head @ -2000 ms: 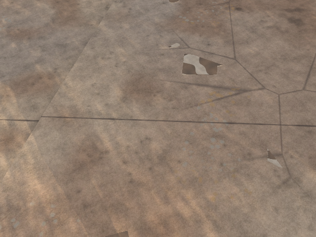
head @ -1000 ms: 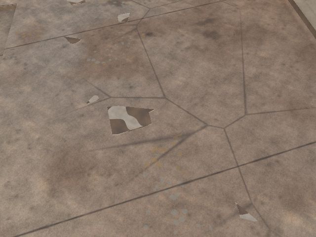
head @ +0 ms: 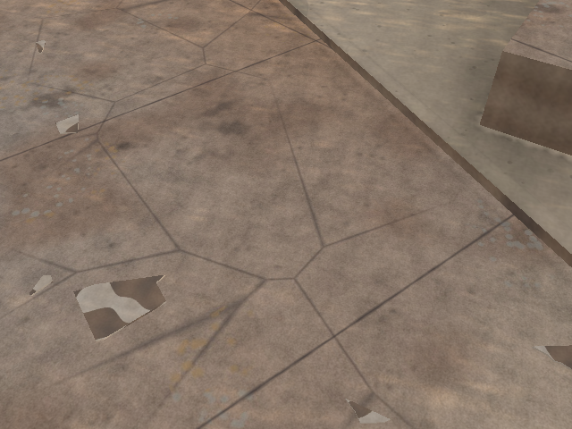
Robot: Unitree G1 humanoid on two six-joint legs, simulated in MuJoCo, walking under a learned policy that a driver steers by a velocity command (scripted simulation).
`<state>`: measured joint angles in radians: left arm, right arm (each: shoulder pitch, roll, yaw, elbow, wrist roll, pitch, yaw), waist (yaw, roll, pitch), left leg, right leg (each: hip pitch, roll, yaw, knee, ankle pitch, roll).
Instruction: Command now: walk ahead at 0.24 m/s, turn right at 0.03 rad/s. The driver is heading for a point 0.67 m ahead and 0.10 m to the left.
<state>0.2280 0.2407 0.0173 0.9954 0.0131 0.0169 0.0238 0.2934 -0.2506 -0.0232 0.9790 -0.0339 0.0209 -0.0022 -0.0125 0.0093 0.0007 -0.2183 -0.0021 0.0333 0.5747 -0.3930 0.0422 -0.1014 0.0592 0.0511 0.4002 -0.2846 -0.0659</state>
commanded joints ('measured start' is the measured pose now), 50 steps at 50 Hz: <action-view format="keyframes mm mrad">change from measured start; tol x32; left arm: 1 49 174 48 -13 11 -17 -3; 26 -347 29 -1 -175 8 -57 -58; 32 246 188 69 -26 36 -87 -9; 50 259 56 17 56 -3 -123 -15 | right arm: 1 -89 -82 -20 -86 -1 -32 10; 9 350 -230 -70 50 7 -79 1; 33 324 51 10 52 46 -104 4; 50 -283 16 -2 -126 12 -64 32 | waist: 1 42 -140 173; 9 -134 303 59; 27 -24 94 140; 33 106 -224 -292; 50 51 -53 105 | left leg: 1 -267 32 -21 176 -73 26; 7 318 -15 14 -180 82 39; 10 272 393 -661 -506 -462 176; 30 335 203 -45 -116 1204 93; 32 63 130 3 376 751 72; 33 -307 -76 3 761 -124 35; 50 -367 62 62 109 409 -19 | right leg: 1 -59 -337 424 -313 -442 -198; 6 -240 -206 182 -165 -237 -124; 11 -620 -84 21 640 -98 -59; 26 -506 -65 -183 229 222 2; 31 16 1 -159 83 178 -104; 33 475 -491 616 -48 -68 -311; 38 -60 -287 212 -243 129 -174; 50 38 -193 -41 -239 682 -94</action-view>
